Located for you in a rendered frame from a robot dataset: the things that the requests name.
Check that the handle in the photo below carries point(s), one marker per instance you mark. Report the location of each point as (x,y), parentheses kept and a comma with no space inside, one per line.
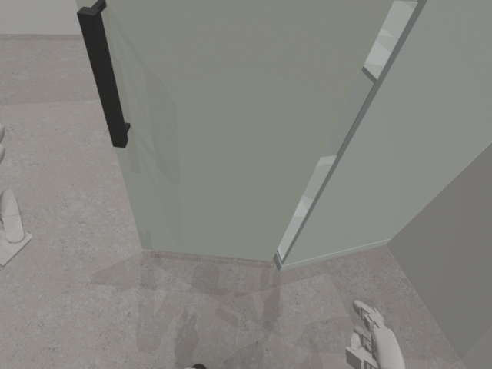
(95,39)

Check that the fridge door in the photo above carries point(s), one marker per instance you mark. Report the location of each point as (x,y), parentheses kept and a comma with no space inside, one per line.
(231,104)

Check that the right robot hand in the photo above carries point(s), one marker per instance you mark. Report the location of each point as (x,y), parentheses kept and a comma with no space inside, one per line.
(381,351)

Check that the left robot hand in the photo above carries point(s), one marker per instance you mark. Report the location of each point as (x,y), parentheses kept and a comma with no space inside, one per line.
(14,238)

